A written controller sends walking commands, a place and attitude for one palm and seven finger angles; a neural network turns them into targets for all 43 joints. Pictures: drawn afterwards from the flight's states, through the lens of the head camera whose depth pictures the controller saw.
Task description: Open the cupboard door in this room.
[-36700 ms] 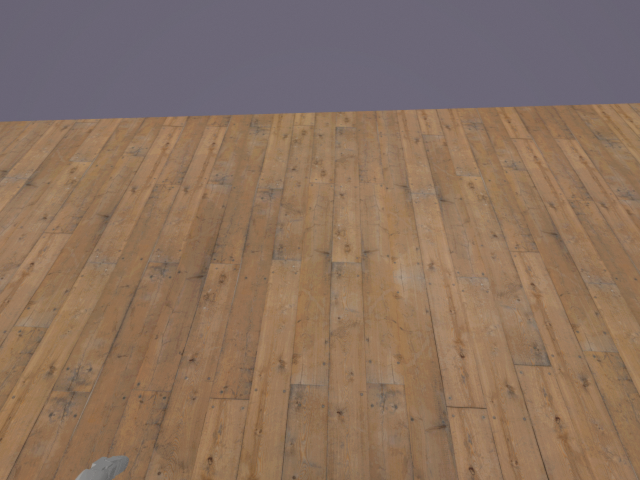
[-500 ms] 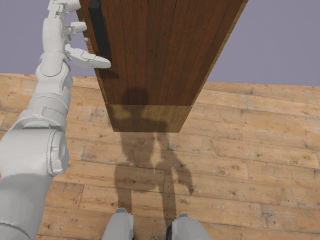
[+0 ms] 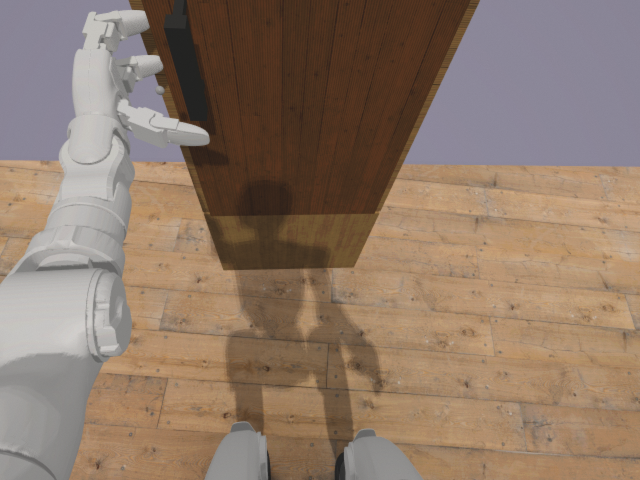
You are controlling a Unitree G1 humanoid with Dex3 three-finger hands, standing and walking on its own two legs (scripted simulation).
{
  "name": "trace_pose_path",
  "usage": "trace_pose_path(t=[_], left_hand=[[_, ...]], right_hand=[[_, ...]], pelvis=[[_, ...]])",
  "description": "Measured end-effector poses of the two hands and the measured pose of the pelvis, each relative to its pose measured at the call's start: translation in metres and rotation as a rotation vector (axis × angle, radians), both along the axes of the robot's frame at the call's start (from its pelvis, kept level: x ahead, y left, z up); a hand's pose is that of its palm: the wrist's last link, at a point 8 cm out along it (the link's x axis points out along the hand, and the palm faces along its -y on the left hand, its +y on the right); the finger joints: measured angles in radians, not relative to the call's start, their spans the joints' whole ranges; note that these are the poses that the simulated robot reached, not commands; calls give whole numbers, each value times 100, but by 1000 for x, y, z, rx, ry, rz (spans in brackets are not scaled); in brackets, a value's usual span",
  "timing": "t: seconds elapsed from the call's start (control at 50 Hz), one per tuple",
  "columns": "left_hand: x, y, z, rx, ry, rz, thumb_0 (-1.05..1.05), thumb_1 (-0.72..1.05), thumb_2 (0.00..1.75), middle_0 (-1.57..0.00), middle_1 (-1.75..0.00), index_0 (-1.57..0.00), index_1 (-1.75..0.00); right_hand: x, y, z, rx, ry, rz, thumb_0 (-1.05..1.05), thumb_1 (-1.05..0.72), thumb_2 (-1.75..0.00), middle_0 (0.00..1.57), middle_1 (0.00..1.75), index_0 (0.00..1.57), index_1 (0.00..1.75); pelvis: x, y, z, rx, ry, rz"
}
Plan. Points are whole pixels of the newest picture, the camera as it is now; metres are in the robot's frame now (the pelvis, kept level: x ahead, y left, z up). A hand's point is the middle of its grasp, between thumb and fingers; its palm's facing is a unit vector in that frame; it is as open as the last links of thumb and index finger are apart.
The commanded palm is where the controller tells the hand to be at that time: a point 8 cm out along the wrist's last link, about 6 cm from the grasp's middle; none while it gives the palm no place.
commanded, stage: move the hooked fingers beside the handle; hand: left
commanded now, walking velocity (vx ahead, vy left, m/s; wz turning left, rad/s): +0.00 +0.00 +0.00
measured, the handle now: (190, 62) +0.59 +0.13 +0.11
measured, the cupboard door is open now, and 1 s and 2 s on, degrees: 1 1 1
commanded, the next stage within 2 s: slide the fingers in behind the handle in 1.78 s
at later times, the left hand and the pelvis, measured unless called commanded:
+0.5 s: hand (153, 88) +0.55 +0.16 +0.10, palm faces +0.03 -1.00 -0.02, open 14.6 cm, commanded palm +0.53 +0.18 +0.10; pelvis +0.01 -0.01 +0.01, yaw -1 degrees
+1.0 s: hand (143, 89) +0.55 +0.17 +0.10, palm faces +0.00 -1.00 -0.01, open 14.1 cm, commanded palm +0.53 +0.22 +0.10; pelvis +0.01 -0.01 +0.01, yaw -3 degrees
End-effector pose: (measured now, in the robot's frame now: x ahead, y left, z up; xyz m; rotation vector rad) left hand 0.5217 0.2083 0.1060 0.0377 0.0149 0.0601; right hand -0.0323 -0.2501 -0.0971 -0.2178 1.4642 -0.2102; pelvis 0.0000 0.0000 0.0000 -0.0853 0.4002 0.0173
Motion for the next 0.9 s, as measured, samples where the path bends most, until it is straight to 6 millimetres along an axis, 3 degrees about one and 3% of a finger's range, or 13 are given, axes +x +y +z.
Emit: trace_pose_path(t=[0.38,0.9], left_hand=[[2,6,0,-15,2,-21,-1,-50,30,-18,-115,-16,-114],[8,15,0,-20,21,-56,-1,-50,30,-27,-119,-25,-119]], right_hand=[[12,-15,4,-25,-26,-28,0,-90,-90,20,30,21,30],[0,-19,9,-54,-14,-75,0,-90,-90,20,30,21,30]], pelvis=[[8,-9,5,14,-7,-25],[8,-13,5,18,-4,-51]])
